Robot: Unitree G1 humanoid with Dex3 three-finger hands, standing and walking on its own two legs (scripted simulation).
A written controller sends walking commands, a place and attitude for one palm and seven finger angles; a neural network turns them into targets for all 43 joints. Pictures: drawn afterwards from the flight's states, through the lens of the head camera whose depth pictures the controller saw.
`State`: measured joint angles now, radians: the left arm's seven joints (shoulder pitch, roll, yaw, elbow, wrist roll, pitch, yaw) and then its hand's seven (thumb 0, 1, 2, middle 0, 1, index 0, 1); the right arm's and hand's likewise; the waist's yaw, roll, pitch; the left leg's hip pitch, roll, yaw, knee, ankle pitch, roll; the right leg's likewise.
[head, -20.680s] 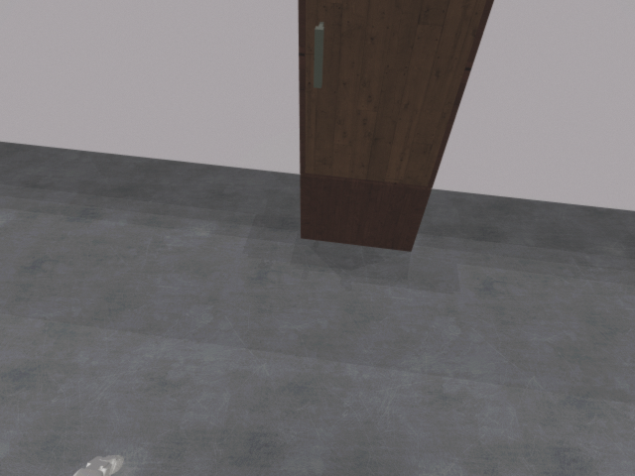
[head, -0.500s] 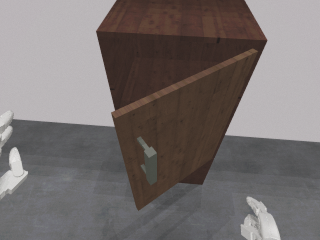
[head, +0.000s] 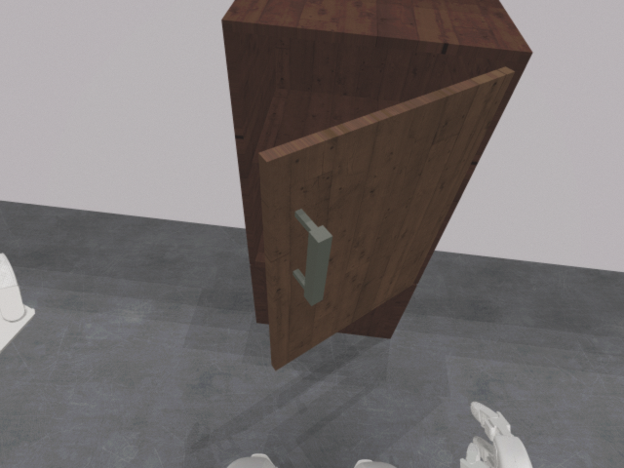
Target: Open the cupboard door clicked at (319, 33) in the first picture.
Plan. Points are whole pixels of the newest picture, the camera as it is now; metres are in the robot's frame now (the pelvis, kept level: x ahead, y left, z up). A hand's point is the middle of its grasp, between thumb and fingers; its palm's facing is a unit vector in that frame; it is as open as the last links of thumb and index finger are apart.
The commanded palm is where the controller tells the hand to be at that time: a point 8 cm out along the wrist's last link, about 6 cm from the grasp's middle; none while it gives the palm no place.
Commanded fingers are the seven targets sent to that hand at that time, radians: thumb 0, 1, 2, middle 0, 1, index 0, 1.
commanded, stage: step back with the hand held close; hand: left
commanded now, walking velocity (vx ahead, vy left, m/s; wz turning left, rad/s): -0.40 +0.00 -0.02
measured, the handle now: (308, 259) +0.38 +0.02 +0.05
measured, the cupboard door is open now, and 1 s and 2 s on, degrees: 40 40 40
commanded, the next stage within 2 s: stop stepping back and stand still in 0.48 s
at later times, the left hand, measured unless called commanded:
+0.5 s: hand out of the picture +0.11 +0.23 +0.18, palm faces +0.34 -0.82 -0.47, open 7.4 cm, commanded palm +0.05 +0.27 +0.19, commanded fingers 0.00 0.90 0.90 -0.20 -0.30 -0.20 -0.30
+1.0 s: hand out of the picture -0.01 +0.26 +0.18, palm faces +0.44 -0.80 -0.40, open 7.5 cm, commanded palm -0.07 +0.30 +0.19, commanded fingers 0.00 0.90 0.90 -0.20 -0.30 -0.20 -0.30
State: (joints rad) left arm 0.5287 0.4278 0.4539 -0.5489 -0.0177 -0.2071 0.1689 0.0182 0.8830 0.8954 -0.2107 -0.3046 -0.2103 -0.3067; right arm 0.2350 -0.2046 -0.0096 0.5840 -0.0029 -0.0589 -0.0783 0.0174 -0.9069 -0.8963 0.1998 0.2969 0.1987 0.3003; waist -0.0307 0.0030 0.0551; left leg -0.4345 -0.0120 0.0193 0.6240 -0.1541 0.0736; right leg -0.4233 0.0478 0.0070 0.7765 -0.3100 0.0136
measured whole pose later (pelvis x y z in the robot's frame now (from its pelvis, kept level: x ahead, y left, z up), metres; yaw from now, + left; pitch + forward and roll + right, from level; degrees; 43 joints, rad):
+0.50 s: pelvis -0.11 -0.02 +0.00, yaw -4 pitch -1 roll -3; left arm 0.54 0.49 0.47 -0.51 -0.08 -0.24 0.11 0.02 0.88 0.90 -0.21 -0.30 -0.21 -0.31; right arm 0.15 -0.23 0.00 0.59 0.00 -0.05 -0.07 0.02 -0.91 -0.90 0.20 0.30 0.20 0.30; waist 0.00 -0.01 0.02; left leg -0.46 0.02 0.00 0.46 0.01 0.03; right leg -0.18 0.09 0.01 0.59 -0.42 0.00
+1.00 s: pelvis -0.21 +0.00 +0.02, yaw -1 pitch -1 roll +0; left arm 0.52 0.39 0.41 -0.46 -0.03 -0.17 0.17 0.02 0.89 0.90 -0.20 -0.30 -0.20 -0.31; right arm 0.26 -0.12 0.04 0.67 -0.02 -0.16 -0.06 0.02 -0.91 -0.90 0.20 0.30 0.20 0.30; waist -0.03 -0.04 -0.02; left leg -0.25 -0.01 0.02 0.41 -0.14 0.03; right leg -0.26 0.03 -0.03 0.66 -0.42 0.01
